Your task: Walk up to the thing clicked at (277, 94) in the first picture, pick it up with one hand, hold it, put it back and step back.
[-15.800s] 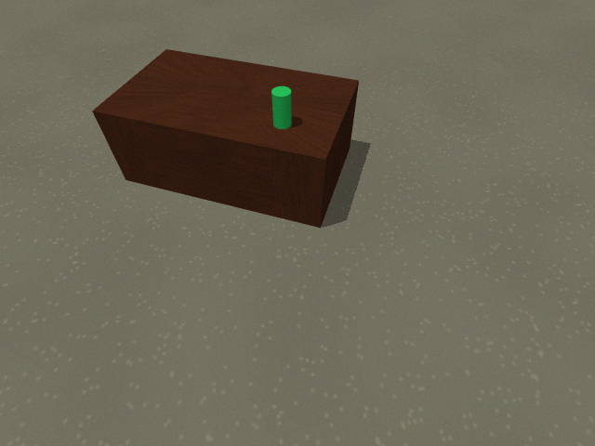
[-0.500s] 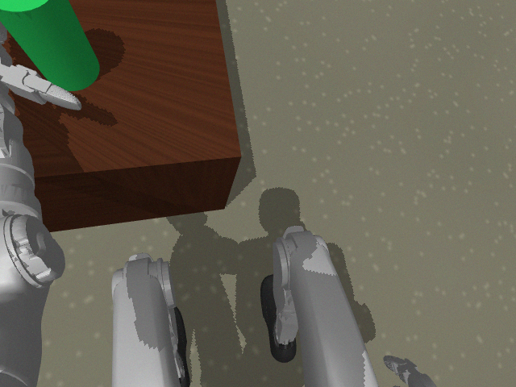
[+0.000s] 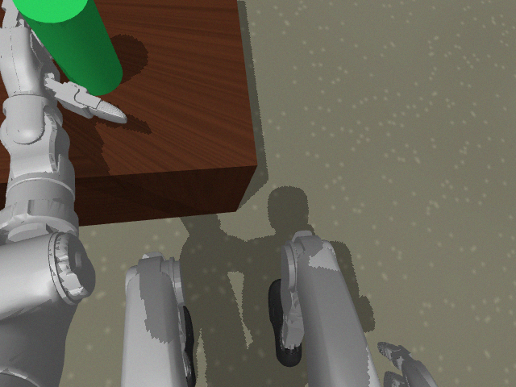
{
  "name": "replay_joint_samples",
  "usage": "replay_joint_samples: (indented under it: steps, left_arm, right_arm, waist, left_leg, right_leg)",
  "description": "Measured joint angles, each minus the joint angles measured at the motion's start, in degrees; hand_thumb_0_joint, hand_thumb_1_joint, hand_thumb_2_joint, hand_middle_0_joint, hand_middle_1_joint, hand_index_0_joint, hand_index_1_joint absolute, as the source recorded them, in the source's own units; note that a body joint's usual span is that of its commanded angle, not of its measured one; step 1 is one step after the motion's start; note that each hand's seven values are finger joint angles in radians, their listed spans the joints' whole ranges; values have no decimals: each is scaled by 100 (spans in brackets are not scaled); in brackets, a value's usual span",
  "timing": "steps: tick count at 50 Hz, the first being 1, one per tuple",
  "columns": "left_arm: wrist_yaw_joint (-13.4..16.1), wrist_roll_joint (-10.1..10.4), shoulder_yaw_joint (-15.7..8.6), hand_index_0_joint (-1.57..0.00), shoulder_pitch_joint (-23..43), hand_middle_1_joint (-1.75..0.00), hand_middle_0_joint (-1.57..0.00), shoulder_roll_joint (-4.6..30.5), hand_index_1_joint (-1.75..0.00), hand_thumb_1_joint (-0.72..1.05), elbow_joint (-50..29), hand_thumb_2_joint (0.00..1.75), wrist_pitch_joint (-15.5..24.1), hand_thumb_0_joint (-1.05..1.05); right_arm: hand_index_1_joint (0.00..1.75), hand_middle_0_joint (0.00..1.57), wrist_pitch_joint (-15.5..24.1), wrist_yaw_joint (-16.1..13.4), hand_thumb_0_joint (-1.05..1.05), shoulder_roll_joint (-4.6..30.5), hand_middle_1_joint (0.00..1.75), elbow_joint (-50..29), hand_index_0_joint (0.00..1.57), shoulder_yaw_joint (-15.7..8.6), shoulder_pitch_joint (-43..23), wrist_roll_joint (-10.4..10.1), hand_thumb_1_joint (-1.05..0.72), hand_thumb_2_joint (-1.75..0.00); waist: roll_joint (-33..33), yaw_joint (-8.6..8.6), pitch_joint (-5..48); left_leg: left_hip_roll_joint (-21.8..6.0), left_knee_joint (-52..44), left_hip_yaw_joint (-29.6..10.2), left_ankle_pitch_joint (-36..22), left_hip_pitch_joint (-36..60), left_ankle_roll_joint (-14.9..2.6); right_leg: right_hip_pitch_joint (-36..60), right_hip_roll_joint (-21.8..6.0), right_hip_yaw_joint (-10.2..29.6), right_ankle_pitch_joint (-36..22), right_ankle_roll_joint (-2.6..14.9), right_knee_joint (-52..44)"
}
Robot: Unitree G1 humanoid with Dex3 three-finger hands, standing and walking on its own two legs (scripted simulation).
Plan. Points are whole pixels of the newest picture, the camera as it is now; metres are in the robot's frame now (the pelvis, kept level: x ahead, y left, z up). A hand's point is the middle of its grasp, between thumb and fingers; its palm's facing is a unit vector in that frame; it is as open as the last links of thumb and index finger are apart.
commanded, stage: close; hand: left
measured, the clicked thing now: (77, 39) +0.58 +0.19 +0.01
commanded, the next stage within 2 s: settle in 0.62 s
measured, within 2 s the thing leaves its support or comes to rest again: leaves its support in 1.14 s
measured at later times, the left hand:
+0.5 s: hand (75, 58) +0.55 +0.19 +0.01, palm faces +0.10 -0.99 -0.01, open 11.6 cm
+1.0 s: hand (77, 52) +0.56 +0.19 +0.01, palm faces +0.09 -1.00 -0.04, open 10.2 cm
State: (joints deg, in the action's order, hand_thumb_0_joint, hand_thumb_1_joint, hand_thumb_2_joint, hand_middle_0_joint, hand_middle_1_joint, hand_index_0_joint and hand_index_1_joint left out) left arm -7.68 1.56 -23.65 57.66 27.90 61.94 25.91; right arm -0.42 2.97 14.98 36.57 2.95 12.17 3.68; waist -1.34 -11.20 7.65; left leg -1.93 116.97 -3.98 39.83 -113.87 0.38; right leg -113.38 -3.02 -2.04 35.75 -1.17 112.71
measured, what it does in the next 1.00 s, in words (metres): stands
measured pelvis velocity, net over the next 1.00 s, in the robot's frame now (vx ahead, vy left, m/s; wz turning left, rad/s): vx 0.00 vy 0.00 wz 0.01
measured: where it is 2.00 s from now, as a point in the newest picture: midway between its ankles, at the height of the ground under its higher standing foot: (235, 350)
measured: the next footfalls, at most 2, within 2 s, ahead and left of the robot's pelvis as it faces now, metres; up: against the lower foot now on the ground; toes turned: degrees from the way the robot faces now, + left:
none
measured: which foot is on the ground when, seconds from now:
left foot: down 0.00-1.00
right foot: down 0.00-1.00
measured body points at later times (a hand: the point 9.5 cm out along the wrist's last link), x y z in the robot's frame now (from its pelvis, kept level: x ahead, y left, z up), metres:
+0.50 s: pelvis +0.00 +0.00 -0.01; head +0.22 +0.03 +0.38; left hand +0.54 +0.24 +0.02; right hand +0.06 -0.28 -0.12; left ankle +0.07 +0.12 -0.41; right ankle +0.10 -0.13 -0.41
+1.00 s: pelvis +0.00 +0.00 -0.01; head +0.22 +0.03 +0.37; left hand +0.55 +0.24 +0.02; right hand +0.05 -0.27 -0.13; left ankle +0.07 +0.12 -0.41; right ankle +0.10 -0.13 -0.41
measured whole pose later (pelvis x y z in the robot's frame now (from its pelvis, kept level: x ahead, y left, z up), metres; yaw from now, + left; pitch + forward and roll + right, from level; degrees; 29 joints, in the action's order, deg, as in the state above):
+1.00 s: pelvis +0.00 +0.00 -0.01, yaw +0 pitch +36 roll -4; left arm -7.3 1.3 -22.8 60.7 29.1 61.7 23.6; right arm -2.7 3.0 15.7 34.6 2.3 12.9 2.9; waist -1.4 -10.7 7.1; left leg -1.6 119.3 -3.6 39.7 -116.0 0.3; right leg -115.7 -3.2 -1.3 35.7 -1.3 115.3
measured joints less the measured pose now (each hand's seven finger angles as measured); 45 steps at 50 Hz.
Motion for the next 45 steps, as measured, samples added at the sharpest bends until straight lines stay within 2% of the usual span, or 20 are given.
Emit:
replay_joint_samples:
  steps: [16,30,45]
  left_arm:
    - [50,108,115,-52,39,-45,-47,5,-43,-42,102,29,85,-1]
    - [59,76,72,-76,326,-70,-70,155,-69,-12,311,56,199,-1]
    - [21,-7,33,-76,490,-92,-71,192,-92,-32,261,79,10,-3]
  right_arm:
    - [30,21,1,-20,1,72,30,20,21,-54,41,-17,-93,-89]
    - [30,21,-57,30,1,130,30,-54,21,-60,-5,9,-91,-89]
    - [30,21,-174,54,1,99,30,-194,21,-54,31,-18,-90,-89]
  waist:
    - [36,47,-5]
    - [71,19,-35]
    - [26,25,-54]
  left_leg:
    - [15,-25,16,-55,18,31]
    - [31,171,21,-35,-167,29]
    - [41,330,36,-12,-303,4]
  right_leg:
    - [-9,-11,19,-32,32,22]
    - [-200,-17,44,-11,27,222]
    - [-333,-19,74,7,-3,373]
